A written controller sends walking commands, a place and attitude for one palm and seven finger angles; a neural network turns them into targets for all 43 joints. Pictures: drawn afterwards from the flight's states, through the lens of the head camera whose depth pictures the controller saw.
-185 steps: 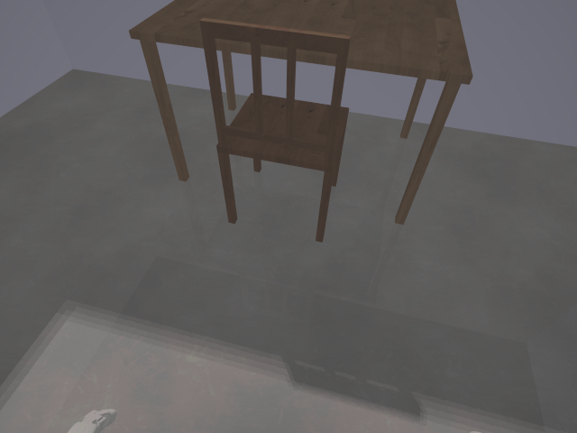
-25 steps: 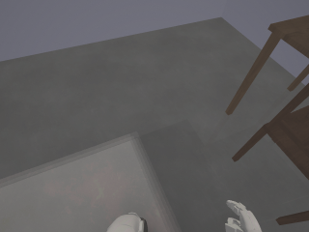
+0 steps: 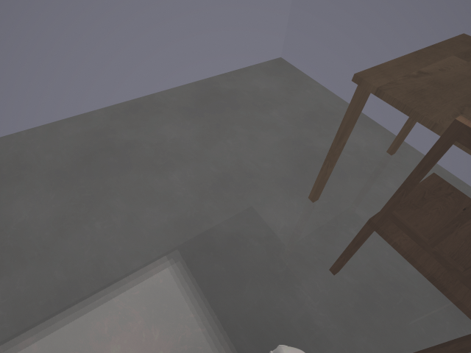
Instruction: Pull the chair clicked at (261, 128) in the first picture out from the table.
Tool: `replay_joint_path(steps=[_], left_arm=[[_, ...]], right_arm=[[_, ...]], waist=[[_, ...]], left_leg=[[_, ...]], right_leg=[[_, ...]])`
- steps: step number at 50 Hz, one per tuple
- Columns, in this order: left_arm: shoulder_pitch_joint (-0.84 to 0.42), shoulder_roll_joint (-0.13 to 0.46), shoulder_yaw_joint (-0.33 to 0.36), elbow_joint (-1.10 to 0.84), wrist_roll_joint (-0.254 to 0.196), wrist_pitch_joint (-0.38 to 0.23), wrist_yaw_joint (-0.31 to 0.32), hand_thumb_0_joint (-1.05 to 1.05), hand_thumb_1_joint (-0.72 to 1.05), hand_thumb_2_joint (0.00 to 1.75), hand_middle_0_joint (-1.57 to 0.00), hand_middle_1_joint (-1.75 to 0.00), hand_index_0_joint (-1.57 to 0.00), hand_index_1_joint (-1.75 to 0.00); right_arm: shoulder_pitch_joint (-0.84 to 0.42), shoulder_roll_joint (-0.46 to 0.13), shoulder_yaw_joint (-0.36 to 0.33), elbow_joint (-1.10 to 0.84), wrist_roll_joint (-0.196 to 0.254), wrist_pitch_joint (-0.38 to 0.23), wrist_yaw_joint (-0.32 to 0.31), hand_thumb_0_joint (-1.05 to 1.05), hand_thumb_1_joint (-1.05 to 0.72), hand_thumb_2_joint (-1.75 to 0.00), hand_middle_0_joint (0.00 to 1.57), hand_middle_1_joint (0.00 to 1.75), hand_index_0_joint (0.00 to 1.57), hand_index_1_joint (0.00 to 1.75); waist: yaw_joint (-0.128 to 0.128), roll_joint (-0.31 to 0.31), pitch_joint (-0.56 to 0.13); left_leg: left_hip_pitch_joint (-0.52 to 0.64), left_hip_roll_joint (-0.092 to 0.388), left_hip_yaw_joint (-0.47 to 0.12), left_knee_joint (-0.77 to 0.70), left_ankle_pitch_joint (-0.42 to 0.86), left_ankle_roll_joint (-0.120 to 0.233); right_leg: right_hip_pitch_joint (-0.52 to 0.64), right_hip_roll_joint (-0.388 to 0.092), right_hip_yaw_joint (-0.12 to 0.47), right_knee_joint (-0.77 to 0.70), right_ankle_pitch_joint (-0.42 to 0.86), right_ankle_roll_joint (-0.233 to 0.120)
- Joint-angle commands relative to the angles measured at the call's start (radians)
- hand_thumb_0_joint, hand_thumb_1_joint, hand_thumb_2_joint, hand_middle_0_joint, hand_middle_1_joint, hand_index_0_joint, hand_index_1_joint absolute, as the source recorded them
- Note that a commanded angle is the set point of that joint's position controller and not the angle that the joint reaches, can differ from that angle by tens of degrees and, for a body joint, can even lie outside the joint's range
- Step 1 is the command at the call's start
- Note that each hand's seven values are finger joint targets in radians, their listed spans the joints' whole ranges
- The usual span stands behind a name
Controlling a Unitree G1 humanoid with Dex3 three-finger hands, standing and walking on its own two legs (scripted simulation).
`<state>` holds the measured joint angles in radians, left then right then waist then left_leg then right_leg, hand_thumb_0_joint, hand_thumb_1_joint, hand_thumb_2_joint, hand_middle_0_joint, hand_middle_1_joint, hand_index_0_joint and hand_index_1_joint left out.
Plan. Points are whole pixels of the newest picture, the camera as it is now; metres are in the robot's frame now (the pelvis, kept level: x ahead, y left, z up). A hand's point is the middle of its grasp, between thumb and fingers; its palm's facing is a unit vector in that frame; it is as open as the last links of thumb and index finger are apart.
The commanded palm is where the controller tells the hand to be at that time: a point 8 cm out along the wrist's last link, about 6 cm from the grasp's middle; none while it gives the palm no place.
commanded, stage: turn to face it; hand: left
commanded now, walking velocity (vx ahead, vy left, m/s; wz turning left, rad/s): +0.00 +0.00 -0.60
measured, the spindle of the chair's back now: (467, 214) +0.48 -0.56 -0.09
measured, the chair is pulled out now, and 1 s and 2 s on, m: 0.00 0.00 0.00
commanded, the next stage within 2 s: take the last steps up to it in 1.46 s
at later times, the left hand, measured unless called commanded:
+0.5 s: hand (150, 344) +0.16 +0.17 -0.17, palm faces -0.24 -0.94 -0.23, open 7.4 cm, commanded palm none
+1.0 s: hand (189, 306) +0.24 +0.10 -0.16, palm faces -0.57 -0.77 -0.28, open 7.4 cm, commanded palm none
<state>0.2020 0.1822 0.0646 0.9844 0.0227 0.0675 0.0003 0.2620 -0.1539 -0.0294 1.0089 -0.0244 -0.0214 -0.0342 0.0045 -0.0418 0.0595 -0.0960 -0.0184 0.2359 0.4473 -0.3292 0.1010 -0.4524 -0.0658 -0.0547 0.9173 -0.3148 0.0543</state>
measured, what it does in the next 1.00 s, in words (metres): steps on the spot, turning right: right foot, then left foot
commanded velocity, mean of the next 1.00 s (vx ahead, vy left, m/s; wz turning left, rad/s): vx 0.00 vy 0.00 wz -0.59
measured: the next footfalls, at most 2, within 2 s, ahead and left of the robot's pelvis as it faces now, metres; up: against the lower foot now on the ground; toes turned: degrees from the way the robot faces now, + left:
right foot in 0.14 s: +0.05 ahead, -0.14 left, +0.00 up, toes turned -13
left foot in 0.54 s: +0.13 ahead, +0.11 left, +0.00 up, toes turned -16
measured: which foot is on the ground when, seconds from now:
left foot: down 0.00-0.14, up 0.16-0.52, down 0.54-0.98, up 1.00-1.00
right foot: up 0.00-0.12, down 0.14-0.56, up 0.58-0.96, down 0.98-1.00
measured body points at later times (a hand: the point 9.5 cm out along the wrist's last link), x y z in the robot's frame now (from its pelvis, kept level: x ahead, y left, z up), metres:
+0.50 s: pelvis +0.03 -0.01 +0.00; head +0.08 -0.01 +0.45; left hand +0.18 +0.22 -0.15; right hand +0.06 -0.28 -0.14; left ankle +0.09 +0.13 -0.71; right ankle +0.02 -0.13 -0.74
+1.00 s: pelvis +0.02 -0.01 -0.02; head +0.05 -0.05 +0.43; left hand +0.27 +0.14 -0.14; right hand -0.10 -0.24 -0.17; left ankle +0.09 +0.12 -0.73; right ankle -0.03 -0.09 -0.74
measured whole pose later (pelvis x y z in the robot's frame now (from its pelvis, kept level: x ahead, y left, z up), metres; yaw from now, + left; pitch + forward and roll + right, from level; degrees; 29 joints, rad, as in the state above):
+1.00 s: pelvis +0.02 -0.01 -0.02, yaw -36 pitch -1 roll +0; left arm 0.14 0.23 0.07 0.89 0.02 0.04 -0.03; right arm 0.25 -0.24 -0.07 0.93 -0.02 0.03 0.00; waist -0.02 0.05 0.11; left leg -0.27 0.21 0.26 0.74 -0.42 -0.06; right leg -0.30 -0.02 -0.10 0.63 -0.30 -0.01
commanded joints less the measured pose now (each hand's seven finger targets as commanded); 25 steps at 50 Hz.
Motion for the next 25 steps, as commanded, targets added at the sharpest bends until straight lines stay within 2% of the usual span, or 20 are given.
replay_joint_path(steps=[1, 2, 4, 5, 6, 7, 8, 9, 10, 11, 12, 13, 14, 15, 17, 19, 22, 24, 25], left_arm=[[-0.061, 0.062, 0.014, -0.105, 0.000, -0.022, -0.007, 0.00, 0.90, 0.90, -0.20, -0.30, -0.20, -0.30], [-0.065, 0.064, 0.013, -0.108, 0.001, -0.024, -0.008, 0.00, 0.90, 0.90, -0.20, -0.30, -0.20, -0.30], [-0.035, 0.073, 0.016, -0.111, 0.001, -0.033, -0.009, 0.00, 0.90, 0.90, -0.20, -0.30, -0.20, -0.30], [-0.001, 0.092, 0.018, -0.104, 0.002, -0.040, -0.008, 0.00, 0.90, 0.90, -0.20, -0.30, -0.20, -0.30], [0.085, 0.120, 0.027, -0.086, 0.004, -0.052, -0.007, 0.00, 0.90, 0.90, -0.20, -0.30, -0.20, -0.30], [0.182, 0.210, 0.045, -0.063, 0.010, -0.067, 0.004, 0.00, 0.90, 0.90, -0.20, -0.30, -0.20, -0.30], [0.238, 0.278, 0.060, -0.042, -0.007, -0.066, 0.015, 0.00, 0.90, 0.90, -0.20, -0.30, -0.20, -0.30], [0.213, 0.262, 0.057, -0.050, -0.018, -0.060, 0.027, 0.00, 0.90, 0.90, -0.20, -0.30, -0.20, -0.30], [0.143, 0.222, 0.057, -0.071, -0.015, -0.055, 0.034, 0.00, 0.90, 0.90, -0.20, -0.30, -0.20, -0.30], [0.071, 0.217, 0.052, -0.096, -0.012, -0.049, 0.033, 0.00, 0.90, 0.90, -0.20, -0.30, -0.20, -0.30], [0.020, 0.203, 0.044, -0.111, -0.010, -0.049, 0.030, 0.00, 0.90, 0.90, -0.20, -0.30, -0.20, -0.30], [-0.013, 0.199, 0.042, -0.121, -0.006, -0.052, 0.027, 0.00, 0.90, 0.90, -0.20, -0.30, -0.20, -0.30], [-0.027, 0.205, 0.042, -0.127, -0.003, -0.053, 0.024, 0.00, 0.90, 0.90, -0.20, -0.30, -0.20, -0.30], [-0.034, 0.211, 0.045, -0.129, -0.001, -0.055, 0.022, 0.00, 0.90, 0.90, -0.20, -0.30, -0.20, -0.30], [-0.022, 0.223, 0.048, -0.127, 0.001, -0.054, 0.015, 0.00, 0.90, 0.90, -0.20, -0.30, -0.20, -0.30], [-0.004, 0.234, 0.053, -0.124, 0.003, -0.052, 0.011, 0.00, 0.90, 0.90, -0.20, -0.30, -0.20, -0.30], [-0.004, 0.250, 0.063, -0.134, 0.005, -0.045, 0.006, 0.00, 0.90, 0.90, -0.20, -0.30, -0.20, -0.30], [-0.019, 0.251, 0.064, -0.143, 0.001, -0.039, 0.005, 0.00, 0.90, 0.90, -0.20, -0.30, -0.20, -0.30], [-0.047, 0.245, 0.065, -0.146, -0.002, -0.036, 0.006, 0.00, 0.90, 0.90, -0.20, -0.30, -0.20, -0.30]], right_arm=[[0.088, -0.178, -0.045, -0.030, -0.005, -0.003, -0.016, 0.00, -0.90, -0.90, 0.20, 0.30, 0.20, 0.30], [0.095, -0.184, -0.047, -0.026, -0.003, 0.000, -0.015, 0.00, -0.90, -0.90, 0.20, 0.30, 0.20, 0.30], [0.099, -0.197, -0.054, -0.026, 0.003, 0.005, -0.009, 0.00, -0.90, -0.90, 0.20, 0.30, 0.20, 0.30], [0.098, -0.205, -0.057, -0.029, 0.009, 0.006, -0.005, 0.00, -0.90, -0.90, 0.20, 0.30, 0.20, 0.30], [0.080, -0.209, -0.059, -0.041, 0.016, 0.006, -0.001, 0.00, -0.90, -0.90, 0.20, 0.30, 0.20, 0.30], [0.067, -0.173, -0.054, -0.071, 0.026, 0.007, 0.006, 0.00, -0.90, -0.90, 0.20, 0.30, 0.20, 0.30], [-0.011, -0.130, -0.041, -0.118, 0.023, 0.010, 0.007, 0.00, -0.90, -0.90, 0.20, 0.30, 0.20, 0.30], [-0.046, -0.138, -0.041, -0.128, 0.023, 0.019, -0.007, 0.00, -0.90, -0.90, 0.20, 0.30, 0.20, 0.30], [-0.086, -0.132, -0.041, -0.128, 0.022, 0.028, -0.002, 0.00, -0.90, -0.90, 0.20, 0.30, 0.20, 0.30], [-0.095, -0.128, -0.042, -0.123, 0.020, 0.037, 0.004, 0.00, -0.90, -0.90, 0.20, 0.30, 0.20, 0.30], [-0.080, -0.128, -0.045, -0.117, 0.014, 0.044, 0.007, 0.00, -0.90, -0.90, 0.20, 0.30, 0.20, 0.30], [-0.053, -0.119, -0.048, -0.109, 0.011, 0.052, 0.010, 0.00, -0.90, -0.90, 0.20, 0.30, 0.20, 0.30], [-0.031, -0.119, -0.048, -0.104, 0.009, 0.056, 0.012, 0.00, -0.90, -0.90, 0.20, 0.30, 0.20, 0.30], [-0.017, -0.118, -0.050, -0.100, 0.009, 0.056, 0.014, 0.00, -0.90, -0.90, 0.20, 0.30, 0.20, 0.30], [-0.029, -0.121, -0.050, -0.109, 0.008, 0.055, 0.016, 0.00, -0.90, -0.90, 0.20, 0.30, 0.20, 0.30], [-0.063, -0.124, -0.048, -0.130, 0.010, 0.046, 0.014, 0.00, -0.90, -0.90, 0.20, 0.30, 0.20, 0.30], [-0.079, -0.129, -0.045, -0.155, 0.017, 0.033, 0.010, 0.00, -0.90, -0.90, 0.20, 0.30, 0.20, 0.30], [-0.059, -0.139, -0.047, -0.156, 0.021, 0.027, 0.003, 0.00, -0.90, -0.90, 0.20, 0.30, 0.20, 0.30], [-0.007, -0.144, -0.048, -0.146, 0.024, 0.020, 0.001, 0.00, -0.90, -0.90, 0.20, 0.30, 0.20, 0.30]], waist=[[-0.047, 0.170, -0.020], [-0.050, 0.170, -0.031], [-0.030, 0.171, -0.061], [-0.009, 0.143, -0.084], [0.039, 0.115, -0.131], [0.074, -0.086, -0.207], [0.095, -0.205, -0.208], [0.088, -0.099, -0.191], [0.077, -0.076, -0.143], [0.048, -0.040, -0.084], [0.020, -0.015, -0.053], [-0.003, -0.024, -0.036], [-0.014, -0.043, -0.039], [-0.018, -0.040, -0.046], [-0.010, -0.081, -0.043], [0.007, -0.094, -0.059], [0.016, -0.142, -0.095], [0.003, -0.143, -0.113], [-0.030, -0.137, -0.133]], left_leg=[[0.133, 0.375, -0.156, -0.034, 0.804, 0.053], [0.141, 0.376, -0.143, -0.011, 0.834, 0.045], [0.135, 0.366, -0.102, 0.064, 0.908, 0.016], [0.102, 0.353, -0.080, 0.138, 0.916, -0.012], [0.027, 0.330, -0.047, 0.285, 0.844, -0.055], [-0.224, 0.241, 0.010, 0.529, 0.479, -0.120], [-0.452, 0.088, -0.034, 0.758, -0.293, -0.179], [-0.476, 0.128, -0.196, 0.789, -0.303, -0.167], [-0.490, 0.159, -0.214, 0.775, -0.238, -0.163], [-0.478, 0.167, -0.220, 0.763, -0.188, -0.172], [-0.439, 0.162, -0.220, 0.732, -0.147, -0.180], [-0.403, 0.151, -0.214, 0.698, -0.117, -0.186], [-0.382, 0.141, -0.209, 0.662, -0.098, -0.190], [-0.368, 0.132, -0.200, 0.624, -0.077, -0.194], [-0.360, 0.114, -0.193, 0.555, -0.056, -0.199], [-0.350, 0.098, -0.189, 0.455, -0.075, -0.200], [-0.288, 0.066, -0.178, 0.323, -0.094, -0.195], [-0.208, 0.044, -0.171, 0.195, -0.050, -0.189], [-0.134, 0.048, -0.173, 0.071, 0.030, -0.185]], right_leg=[[-0.042, 0.002, -0.030, -0.128, -0.081, -0.019], [-0.013, 0.016, -0.044, -0.158, -0.091, -0.028], [0.068, 0.043, -0.066, -0.248, -0.050, -0.046], [0.151, 0.051, -0.072, -0.328, 0.026, -0.053], [0.302, 0.028, -0.037, -0.449, 0.169, -0.073], [0.542, -0.163, 0.210, -0.490, 0.573, -0.160], [0.607, -0.367, 0.448, -0.480, 1.070, -0.312], [0.556, -0.365, 0.383, -0.485, 0.968, -0.356], [0.481, -0.297, 0.346, -0.513, 0.780, -0.323], [0.380, -0.260, 0.323, -0.548, 0.615, -0.296], [0.285, -0.229, 0.288, -0.575, 0.533, -0.265], [0.222, -0.204, 0.268, -0.594, 0.466, -0.245], [0.198, -0.185, 0.259, -0.603, 0.415, -0.236], [0.195, -0.165, 0.248, -0.603, 0.390, -0.227], [0.185, -0.140, 0.265, -0.600, 0.335, -0.222], [0.217, -0.135, 0.302, -0.570, 0.367, -0.230], [0.237, -0.126, 0.339, -0.517, 0.451, -0.227], [0.221, -0.110, 0.370, -0.473, 0.490, -0.203], [0.203, -0.094, 0.358, -0.425, 0.469, -0.172]])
